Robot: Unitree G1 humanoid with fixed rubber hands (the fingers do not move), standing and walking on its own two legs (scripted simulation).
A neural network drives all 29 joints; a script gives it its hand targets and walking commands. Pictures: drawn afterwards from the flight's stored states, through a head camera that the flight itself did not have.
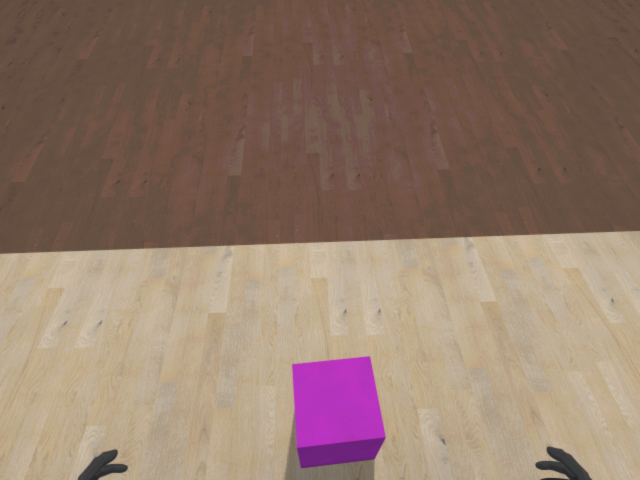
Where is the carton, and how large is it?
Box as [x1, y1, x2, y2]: [292, 356, 385, 467]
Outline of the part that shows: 369,356 292,364 296,439 301,467 372,459 375,457 385,436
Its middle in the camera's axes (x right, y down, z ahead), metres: +0.04 +0.49 +1.07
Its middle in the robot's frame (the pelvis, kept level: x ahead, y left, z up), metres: +0.37 -0.02 -0.66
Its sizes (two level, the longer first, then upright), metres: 0.210 0.200 0.250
